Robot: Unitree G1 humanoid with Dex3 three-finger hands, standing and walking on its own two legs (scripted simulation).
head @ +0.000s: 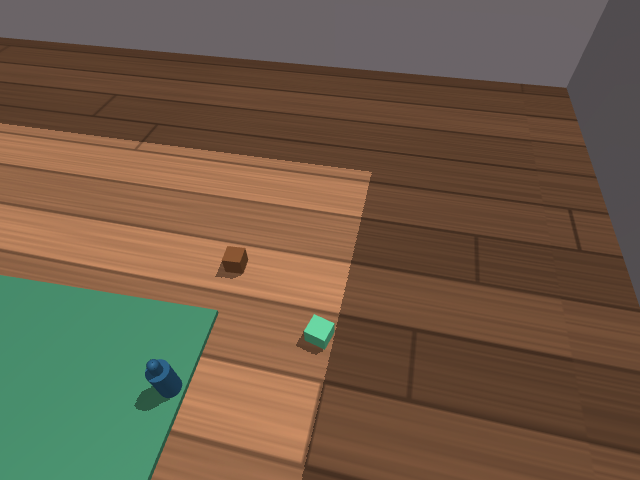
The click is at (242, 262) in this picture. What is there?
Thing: cube
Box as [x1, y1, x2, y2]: [222, 246, 247, 273]
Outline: 227,246 222,258 225,271 242,273 247,261 245,249 240,247
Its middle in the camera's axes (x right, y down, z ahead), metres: -0.34 +0.06 +1.56
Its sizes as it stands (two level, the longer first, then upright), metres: 0.074 0.074 0.074
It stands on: the floor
